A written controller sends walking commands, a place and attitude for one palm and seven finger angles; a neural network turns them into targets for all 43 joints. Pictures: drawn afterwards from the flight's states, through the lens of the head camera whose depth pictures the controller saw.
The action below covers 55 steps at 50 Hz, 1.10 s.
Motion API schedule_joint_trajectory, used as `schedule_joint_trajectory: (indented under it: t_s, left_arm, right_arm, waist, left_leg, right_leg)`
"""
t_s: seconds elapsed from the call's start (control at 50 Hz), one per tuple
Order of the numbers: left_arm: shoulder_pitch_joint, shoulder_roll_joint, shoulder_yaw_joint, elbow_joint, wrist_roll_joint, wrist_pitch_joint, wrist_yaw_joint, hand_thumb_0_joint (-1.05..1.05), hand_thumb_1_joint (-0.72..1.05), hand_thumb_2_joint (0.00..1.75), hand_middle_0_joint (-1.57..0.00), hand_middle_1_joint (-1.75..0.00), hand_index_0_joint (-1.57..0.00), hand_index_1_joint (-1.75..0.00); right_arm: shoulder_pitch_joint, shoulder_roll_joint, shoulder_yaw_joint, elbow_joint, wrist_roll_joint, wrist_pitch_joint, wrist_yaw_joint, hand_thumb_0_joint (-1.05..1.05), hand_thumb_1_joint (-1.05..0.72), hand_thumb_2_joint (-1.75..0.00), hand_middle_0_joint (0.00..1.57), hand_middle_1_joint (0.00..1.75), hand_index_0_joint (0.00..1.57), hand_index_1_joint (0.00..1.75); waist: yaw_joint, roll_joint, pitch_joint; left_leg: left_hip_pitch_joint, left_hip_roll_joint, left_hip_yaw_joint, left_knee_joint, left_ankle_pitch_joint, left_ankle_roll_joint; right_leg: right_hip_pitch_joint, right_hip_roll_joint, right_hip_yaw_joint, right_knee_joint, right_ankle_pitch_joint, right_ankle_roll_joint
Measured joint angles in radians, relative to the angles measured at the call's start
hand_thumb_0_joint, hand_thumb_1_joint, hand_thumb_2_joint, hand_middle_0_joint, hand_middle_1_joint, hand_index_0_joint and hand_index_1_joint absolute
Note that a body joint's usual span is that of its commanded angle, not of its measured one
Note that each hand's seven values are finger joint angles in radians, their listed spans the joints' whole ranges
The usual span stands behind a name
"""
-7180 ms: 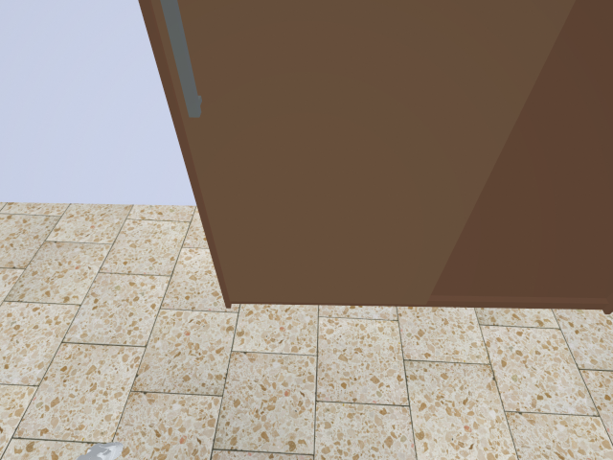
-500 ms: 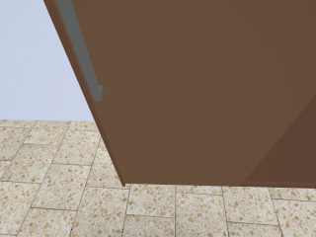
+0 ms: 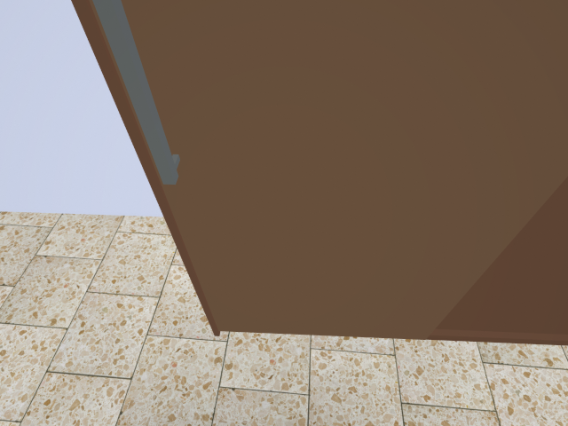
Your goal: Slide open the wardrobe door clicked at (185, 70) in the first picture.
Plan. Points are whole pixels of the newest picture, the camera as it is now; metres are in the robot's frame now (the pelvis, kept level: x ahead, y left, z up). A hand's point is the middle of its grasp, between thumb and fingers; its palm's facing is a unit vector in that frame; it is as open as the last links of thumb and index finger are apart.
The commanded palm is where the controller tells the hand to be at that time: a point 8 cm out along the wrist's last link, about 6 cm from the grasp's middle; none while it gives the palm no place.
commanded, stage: look again from close up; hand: left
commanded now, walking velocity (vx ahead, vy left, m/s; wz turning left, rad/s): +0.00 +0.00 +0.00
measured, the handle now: (145, 86) +0.49 +0.22 +0.23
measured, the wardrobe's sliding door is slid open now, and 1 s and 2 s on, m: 0.00 0.00 0.00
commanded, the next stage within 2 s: raise the hand with hooked fingers in 0.78 s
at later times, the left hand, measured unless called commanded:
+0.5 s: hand out of the picture +0.02 +0.18 -0.17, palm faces +0.01 -0.98 -0.21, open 7.4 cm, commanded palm none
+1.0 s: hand out of the picture +0.12 +0.21 -0.08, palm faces +0.25 -0.95 -0.19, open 7.4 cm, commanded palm +0.09 +0.24 -0.05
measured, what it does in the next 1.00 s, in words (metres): stands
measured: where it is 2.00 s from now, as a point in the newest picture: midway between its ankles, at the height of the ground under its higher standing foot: outside the picture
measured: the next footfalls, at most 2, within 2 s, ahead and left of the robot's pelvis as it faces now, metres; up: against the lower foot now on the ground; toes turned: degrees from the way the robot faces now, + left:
none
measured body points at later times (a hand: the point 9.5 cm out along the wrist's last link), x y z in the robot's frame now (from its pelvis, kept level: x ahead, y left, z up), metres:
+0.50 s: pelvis +0.00 +0.00 +0.00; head +0.01 +0.00 +0.45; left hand +0.02 +0.24 -0.15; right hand +0.00 -0.22 -0.16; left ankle -0.04 +0.13 -0.74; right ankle +0.00 -0.07 -0.74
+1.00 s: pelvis -0.02 +0.01 +0.00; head +0.00 +0.00 +0.44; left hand +0.10 +0.26 -0.07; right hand +0.04 -0.23 -0.15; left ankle -0.04 +0.13 -0.74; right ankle +0.00 -0.07 -0.74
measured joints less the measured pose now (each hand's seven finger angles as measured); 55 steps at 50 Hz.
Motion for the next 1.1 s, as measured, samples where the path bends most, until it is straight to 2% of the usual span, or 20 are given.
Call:
schedule_joint_trajectory:
  t_s: [0.88, 0.9, 0.92, 0.94, 0.98, 1.02, 1.06, 1.1]
  left_arm:
    - [0.013, -0.001, 0.003, 0.001, 0.001, 0.003, -0.002, 0.0, 0.91, 0.9, -0.2, -0.3, -0.2, -0.3]
    - [0.014, -0.005, 0.002, 0.0, 0.002, -0.003, 0.007, 0.0, 0.91, 0.9, -0.2, -0.3, -0.2, -0.3]
    - [0.065, -0.008, 0.014, -0.151, -0.045, 0.051, 0.011, 0.01, 0.91, 0.9, -0.2, -0.3, -0.2, -0.3]
    - [0.123, -0.005, 0.034, -0.353, -0.085, 0.085, 0.021, 0.01, 0.92, 0.9, -0.2, -0.3, -0.2, -0.31]
    - [0.2, 0.002, 0.039, -0.666, -0.135, 0.029, 0.056, 0.02, 0.92, 0.89, -0.2, -0.31, -0.21, -0.31]
    - [0.203, -0.001, 0.05, -0.858, -0.174, -0.051, 0.062, 0.02, 0.9, 0.89, -0.2, -0.32, -0.2, -0.32]
    - [0.164, -0.007, 0.079, -0.948, -0.201, -0.172, 0.024, 0.02, 0.87, 0.87, -0.2, -0.34, -0.2, -0.34]
    - [0.131, -0.012, 0.109, -0.981, -0.232, -0.316, -0.056, 0.01, 0.84, 0.86, -0.2, -0.36, -0.2, -0.36]
  right_arm:
    - [0.018, 0.013, 0.002, 0.012, 0.0, -0.002, 0.0, 0.01, -0.91, -0.9, 0.2, 0.3, 0.2, 0.3]
    - [0.016, 0.01, 0.001, 0.008, 0.003, 0.0, 0.003, 0.01, -0.91, -0.9, 0.2, 0.3, 0.2, 0.3]
    - [0.027, 0.002, 0.006, -0.035, 0.018, -0.007, -0.001, 0.01, -0.91, -0.9, 0.2, 0.3, 0.2, 0.3]
    - [0.046, -0.004, 0.011, -0.086, 0.032, -0.045, -0.016, 0.01, -0.91, -0.9, 0.2, 0.3, 0.2, 0.3]
    - [0.075, -0.02, 0.008, -0.174, 0.048, -0.137, -0.039, 0.01, -0.91, -0.9, 0.2, 0.3, 0.2, 0.3]
    - [0.07, -0.044, -0.001, -0.247, 0.053, -0.205, -0.045, 0.01, -0.91, -0.9, 0.2, 0.3, 0.2, 0.3]
    - [0.035, -0.063, -0.018, -0.312, 0.044, -0.244, -0.037, 0.01, -0.91, -0.9, 0.2, 0.3, 0.2, 0.3]
    - [-0.015, -0.073, -0.032, -0.376, 0.036, -0.263, -0.018, 0.01, -0.91, -0.9, 0.2, 0.3, 0.2, 0.3]
  waist:
    - [0.003, -0.009, 0.0]
    - [0.004, -0.002, -0.001]
    - [0.007, 0.004, 0.004]
    - [0.014, 0.004, 0.015]
    - [0.014, 0.01, 0.005]
    - [-0.007, 0.025, -0.024]
    - [-0.02, 0.031, -0.065]
    - [-0.025, 0.019, -0.108]
  left_leg:
    - [-0.001, -0.005, 0.001, -0.007, 0.015, 0.006]
    - [-0.021, 0.003, 0.004, 0.023, 0.008, 0.005]
    - [-0.028, 0.006, 0.001, 0.038, -0.004, 0.01]
    - [-0.026, 0.004, 0.003, 0.045, -0.014, 0.012]
    - [-0.038, -0.009, 0.0, 0.06, -0.014, 0.011]
    - [-0.082, -0.021, -0.017, 0.1, -0.022, 0.018]
    - [-0.153, -0.027, -0.02, 0.161, -0.042, 0.023]
    - [-0.239, -0.027, -0.01, 0.239, -0.071, 0.024]
  right_leg:
    - [0.001, -0.005, 0.002, -0.012, 0.018, 0.004]
    - [-0.005, 0.0, -0.001, -0.013, 0.021, 0.007]
    - [-0.013, 0.004, 0.002, -0.004, 0.021, 0.009]
    - [-0.018, 0.002, 0.007, 0.014, 0.016, 0.009]
    - [-0.036, -0.012, 0.006, 0.048, 0.0, 0.011]
    - [-0.069, -0.029, -0.01, 0.084, -0.017, 0.018]
    - [-0.138, -0.041, -0.012, 0.141, -0.035, 0.022]
    - [-0.229, -0.046, -0.002, 0.221, -0.061, 0.021]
